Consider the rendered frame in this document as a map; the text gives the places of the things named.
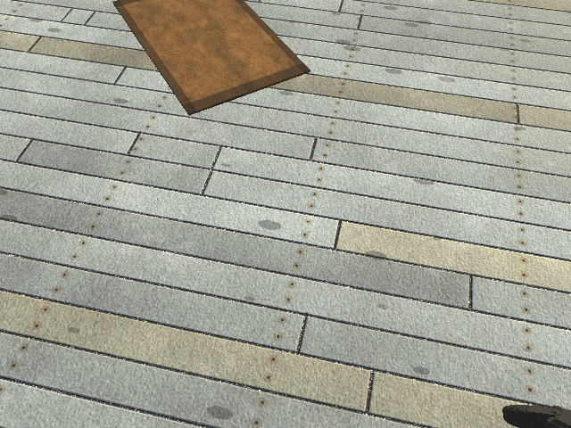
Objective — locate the robot right hand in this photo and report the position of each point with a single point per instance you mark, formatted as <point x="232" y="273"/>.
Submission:
<point x="525" y="416"/>

